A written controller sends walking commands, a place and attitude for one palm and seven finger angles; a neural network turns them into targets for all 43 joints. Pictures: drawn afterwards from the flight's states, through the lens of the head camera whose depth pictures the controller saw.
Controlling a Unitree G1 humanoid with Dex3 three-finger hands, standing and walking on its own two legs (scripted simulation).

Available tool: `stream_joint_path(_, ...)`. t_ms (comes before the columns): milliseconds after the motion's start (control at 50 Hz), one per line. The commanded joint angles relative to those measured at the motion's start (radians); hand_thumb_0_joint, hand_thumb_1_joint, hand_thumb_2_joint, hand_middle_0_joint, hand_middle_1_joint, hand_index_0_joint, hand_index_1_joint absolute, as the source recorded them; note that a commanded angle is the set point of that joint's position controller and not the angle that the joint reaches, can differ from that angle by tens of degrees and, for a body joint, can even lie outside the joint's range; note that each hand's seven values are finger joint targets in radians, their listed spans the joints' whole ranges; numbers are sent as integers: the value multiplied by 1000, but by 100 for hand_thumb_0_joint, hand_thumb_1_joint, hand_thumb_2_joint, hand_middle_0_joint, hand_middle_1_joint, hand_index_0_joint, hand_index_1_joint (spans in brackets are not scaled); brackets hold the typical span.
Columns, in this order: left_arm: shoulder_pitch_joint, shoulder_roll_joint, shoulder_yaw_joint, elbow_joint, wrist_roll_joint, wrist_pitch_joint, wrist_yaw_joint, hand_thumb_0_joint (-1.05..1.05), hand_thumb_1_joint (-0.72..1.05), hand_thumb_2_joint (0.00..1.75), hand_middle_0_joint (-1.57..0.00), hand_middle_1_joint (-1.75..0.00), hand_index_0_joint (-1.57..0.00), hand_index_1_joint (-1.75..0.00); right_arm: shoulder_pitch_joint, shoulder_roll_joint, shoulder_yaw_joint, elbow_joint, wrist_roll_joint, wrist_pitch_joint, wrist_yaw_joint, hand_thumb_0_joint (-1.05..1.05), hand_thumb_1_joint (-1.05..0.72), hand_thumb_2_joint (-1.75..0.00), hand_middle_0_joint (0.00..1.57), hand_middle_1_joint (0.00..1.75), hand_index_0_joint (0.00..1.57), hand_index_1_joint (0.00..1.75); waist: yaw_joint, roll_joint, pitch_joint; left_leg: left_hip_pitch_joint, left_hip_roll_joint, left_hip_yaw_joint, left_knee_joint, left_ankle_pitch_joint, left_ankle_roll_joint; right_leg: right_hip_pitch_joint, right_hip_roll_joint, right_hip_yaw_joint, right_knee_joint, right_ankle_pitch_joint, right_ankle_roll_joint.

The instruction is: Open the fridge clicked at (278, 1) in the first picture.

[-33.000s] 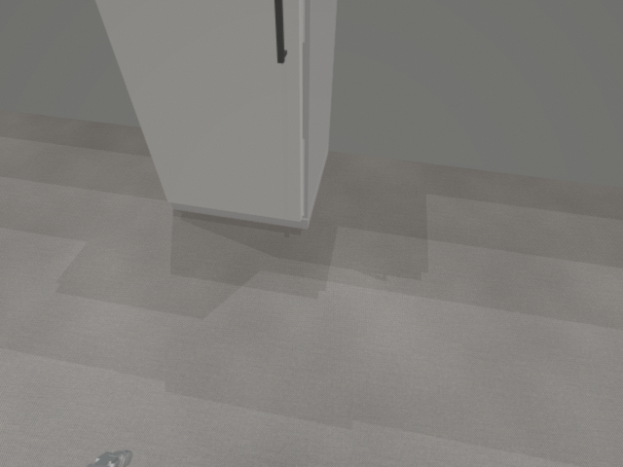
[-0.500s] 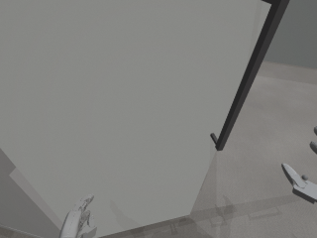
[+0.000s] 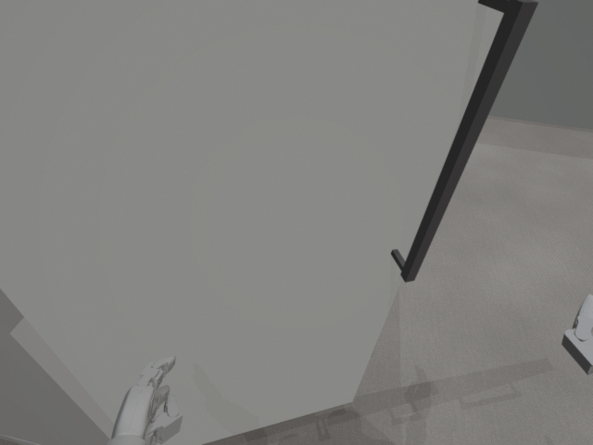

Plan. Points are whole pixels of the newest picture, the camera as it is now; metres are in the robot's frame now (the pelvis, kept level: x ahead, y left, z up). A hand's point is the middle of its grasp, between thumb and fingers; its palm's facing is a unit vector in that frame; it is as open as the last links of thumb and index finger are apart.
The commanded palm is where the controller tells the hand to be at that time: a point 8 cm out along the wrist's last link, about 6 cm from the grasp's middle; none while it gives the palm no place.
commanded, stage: draw the hand back to the body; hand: right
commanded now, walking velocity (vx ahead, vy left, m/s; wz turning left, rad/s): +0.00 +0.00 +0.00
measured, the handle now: (439, 171) +0.40 -0.19 +0.22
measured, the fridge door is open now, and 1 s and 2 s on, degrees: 63 63 63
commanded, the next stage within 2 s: step back with the hand held close in 0.02 s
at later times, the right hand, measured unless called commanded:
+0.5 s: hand (572, 353) +0.17 -0.27 +0.15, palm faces +0.36 +0.80 -0.48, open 7.4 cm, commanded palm +0.11 -0.31 +0.18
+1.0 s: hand out of the picture +0.10 -0.30 +0.17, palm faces +0.48 +0.74 -0.47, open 7.4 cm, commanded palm +0.03 -0.33 +0.18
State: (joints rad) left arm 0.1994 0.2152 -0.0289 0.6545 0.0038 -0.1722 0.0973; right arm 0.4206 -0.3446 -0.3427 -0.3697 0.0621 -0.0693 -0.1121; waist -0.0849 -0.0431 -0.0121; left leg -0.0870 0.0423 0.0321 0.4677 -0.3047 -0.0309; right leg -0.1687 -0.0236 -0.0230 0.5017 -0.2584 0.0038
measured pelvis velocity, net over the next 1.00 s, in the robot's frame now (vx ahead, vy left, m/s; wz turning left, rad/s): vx -0.10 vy -0.02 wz -0.02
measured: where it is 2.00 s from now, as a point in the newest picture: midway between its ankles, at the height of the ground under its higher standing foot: outside the picture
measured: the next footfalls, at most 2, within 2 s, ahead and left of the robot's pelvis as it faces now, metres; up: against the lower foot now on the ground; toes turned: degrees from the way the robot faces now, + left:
left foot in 0.98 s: -0.08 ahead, +0.11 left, +0.00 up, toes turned -1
left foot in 1.46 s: -0.23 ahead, +0.02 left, +0.00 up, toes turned -1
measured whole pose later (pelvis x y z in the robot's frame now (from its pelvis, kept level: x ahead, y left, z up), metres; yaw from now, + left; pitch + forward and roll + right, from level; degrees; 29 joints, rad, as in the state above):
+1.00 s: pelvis -0.10 -0.02 -0.02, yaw -1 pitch +1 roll +3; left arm 0.24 0.19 -0.02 0.58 0.00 -0.16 0.07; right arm 0.50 -0.43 -0.49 -0.54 0.02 -0.27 -0.14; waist -0.01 0.00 0.04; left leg -0.25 -0.04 0.02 0.58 -0.38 -0.01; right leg -0.51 -0.03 0.00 0.64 -0.15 -0.04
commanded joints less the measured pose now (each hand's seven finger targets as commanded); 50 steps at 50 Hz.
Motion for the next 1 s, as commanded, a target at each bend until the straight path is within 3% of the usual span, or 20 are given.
stream_joint_path(0,-135,113,47,-164,0,-57,11,0,90,90,-20,-30,-20,-30,-112,-204,-123,-211,4,-64,-11,0,-90,-90,20,30,20,30,2,-4,-48,-85,0,14,-88,199,42,67,-21,11,-74,180,-32)
stream_joint_path(120,-141,111,46,-168,0,-61,10,0,90,90,-20,-30,-20,-30,-140,-186,-91,-240,3,-70,-7,0,-90,-90,20,30,20,30,5,-26,-51,-91,4,12,-94,192,40,72,-18,9,-71,170,-34)
stream_joint_path(140,-140,116,33,-181,-6,-34,2,0,90,90,-20,-30,-20,-30,-320,-316,-224,-321,0,-124,-18,0,-90,-90,20,30,20,30,45,10,79,-183,48,-109,-169,259,43,-15,-28,10,-30,79,-50)
stream_joint_path(160,-123,96,32,-140,1,-16,2,0,90,90,-20,-30,-20,-30,-201,-242,-174,-193,-5,-131,-10,0,-90,-90,20,30,20,30,60,104,73,-199,79,-115,-173,286,49,-19,-22,18,8,62,-49)
stream_joint_path(200,-119,105,44,-151,5,13,-3,0,90,90,-20,-30,-20,-30,-109,-202,-146,-178,-16,-139,-3,0,-90,-90,20,30,20,30,58,126,-1,-157,104,-101,-119,455,51,-1,-30,12,38,163,-48)
stream_joint_path(280,-124,118,58,-214,-3,46,-3,0,90,90,-20,-30,-20,-30,21,-204,-160,-251,-13,-150,-11,0,-90,-90,20,30,20,30,43,-12,-106,-116,72,-52,-27,406,26,19,-71,30,-24,330,-52)
stream_joint_path(380,-122,116,63,-250,-9,66,3,0,90,90,-20,-30,-20,-30,76,-257,-225,-336,-10,-168,-30,0,-90,-90,20,30,20,30,38,-20,-157,-83,35,-32,32,353,15,-28,-106,71,-54,365,-63)
stream_joint_path(500,-98,122,62,-256,-12,37,6,0,90,90,-20,-30,-20,-30,86,-233,-223,-355,-11,-190,-40,0,-90,-90,20,30,20,30,46,-112,-112,-53,-4,-20,111,191,10,-204,-141,115,-127,79,-85)
stream_joint_path(560,-84,128,65,-252,-16,20,3,0,90,90,-20,-30,-20,-30,72,-223,-221,-334,-17,-196,-41,0,-90,-90,20,30,20,30,56,-88,-71,-37,-2,-35,116,155,13,-325,-135,119,-131,-157,-90)
stream_joint_path(620,-67,120,66,-236,-15,12,1,0,90,90,-20,-30,-20,-30,54,-218,-207,-320,-17,-201,-44,0,-90,-90,20,30,20,30,68,42,-46,-156,41,-111,-7,49,35,-290,-74,93,-45,-248,-67)
stream_joint_path(660,-61,114,64,-217,-9,10,-3,0,90,90,-20,-30,-20,-30,28,-225,-196,-329,-18,-207,-49,0,-90,-90,20,30,20,30,77,98,-17,-302,99,-182,-109,-118,73,-219,-34,67,62,-251,-47)
stream_joint_path(720,-60,105,55,-190,1,5,-2,0,90,90,-20,-30,-20,-30,2,-234,-191,-336,-21,-206,-61,0,-90,-90,20,30,20,30,82,119,-31,-378,138,-176,-105,-61,95,-129,-21,59,121,-152,-37)
stream_joint_path(760,-71,115,57,-201,-2,-1,0,0,90,90,-20,-30,-20,-30,-16,-240,-198,-363,-21,-213,-65,0,-90,-90,20,30,20,30,80,43,-32,-345,87,-126,-41,-83,68,-167,-52,115,15,-189,-49)
stream_joint_path(780,-89,128,62,-216,-3,-8,7,0,90,90,-20,-30,-20,-30,-24,-259,-219,-389,-24,-218,-68,0,-90,-90,20,30,20,30,75,-44,-37,-289,34,-86,18,-96,41,-214,-92,170,-90,-234,-65)
stream_joint_path(820,-95,145,67,-238,-10,-24,8,0,90,90,-20,-30,-20,-30,-10,-231,-231,-391,-39,-236,-64,0,-90,-90,20,30,20,30,67,-257,-47,-34,-78,-11,307,-75,3,-481,-226,331,-330,-545,-126)
stream_joint_path(840,-90,150,78,-241,-9,-29,8,0,90,90,-20,-30,-20,-30,-8,-245,-257,-380,-49,-245,-61,0,-90,-90,20,30,20,30,61,-272,-42,44,-93,-10,392,-46,3,-571,-257,354,-354,-590,-148)
stream_joint_path(880,-69,138,84,-244,-15,-37,-5,0,90,90,-20,-30,-20,-30,43,-258,-271,-363,-43,-250,-50,0,-90,-90,20,30,20,30,53,-165,-51,-1,-85,-20,283,-41,17,-484,-214,299,-245,-436,-138)
stream_joint_path(920,-60,130,76,-228,-11,-41,-15,0,90,90,-20,-30,-20,-30,86,-236,-248,-367,-33,-255,-37,0,-90,-90,20,30,20,30,56,-151,-26,-65,-78,-10,111,-57,29,-400,-176,244,-182,-374,-111)
stream_joint_path(960,-61,121,69,-217,-4,-40,-18,0,90,90,-20,-30,-20,-30,69,-249,-242,-380,-24,-267,-30,0,-90,-90,20,30,20,30,61,-105,-19,-144,-22,-89,-65,0,61,-303,-121,175,-81,-256,-71)
stream_joint_path(980,-48,111,69,-204,0,-36,-17,0,90,90,-20,-30,-20,-30,55,-254,-235,-370,-22,-268,-35,0,-90,-90,20,30,20,30,71,-42,-48,-193,56,-171,-92,172,87,-210,-79,120,12,-94,-46)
